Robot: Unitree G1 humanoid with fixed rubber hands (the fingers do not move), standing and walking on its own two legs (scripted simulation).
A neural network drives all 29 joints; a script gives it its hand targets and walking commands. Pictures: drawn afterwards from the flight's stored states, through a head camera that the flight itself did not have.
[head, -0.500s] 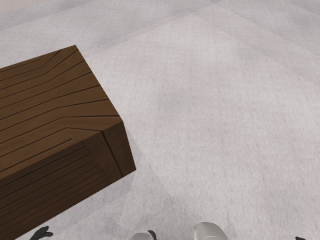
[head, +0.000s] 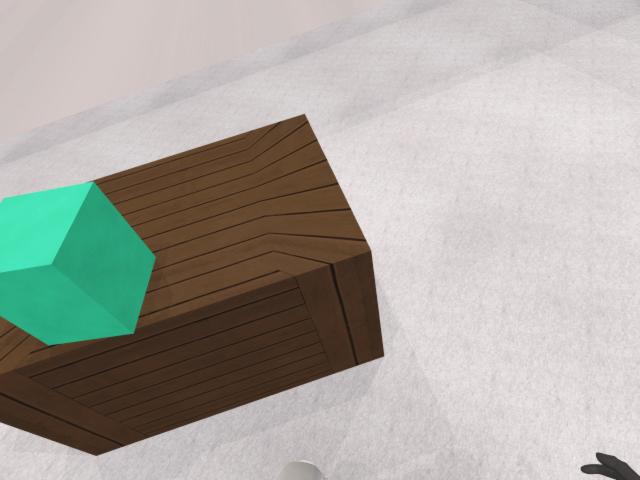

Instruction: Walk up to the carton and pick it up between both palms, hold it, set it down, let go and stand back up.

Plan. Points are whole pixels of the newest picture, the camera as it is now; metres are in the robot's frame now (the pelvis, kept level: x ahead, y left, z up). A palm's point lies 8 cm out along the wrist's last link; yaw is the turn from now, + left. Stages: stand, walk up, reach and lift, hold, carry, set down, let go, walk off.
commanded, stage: walk up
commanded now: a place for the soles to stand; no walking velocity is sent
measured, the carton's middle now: (70, 267) +0.54 +0.60 -0.08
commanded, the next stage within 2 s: none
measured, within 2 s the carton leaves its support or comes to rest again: neither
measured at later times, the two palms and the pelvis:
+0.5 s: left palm out of the picture -0.02 +0.47 -0.07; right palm (532, 479) +0.16 -0.20 -0.11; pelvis +0.00 +0.10 -0.01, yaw +13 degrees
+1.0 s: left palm out of the picture -0.07 +0.53 -0.05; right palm (447, 431) +0.21 -0.11 -0.12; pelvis +0.02 +0.17 -0.01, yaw +17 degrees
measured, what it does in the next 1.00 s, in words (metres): steps to the left, turning left: left foot, then right foot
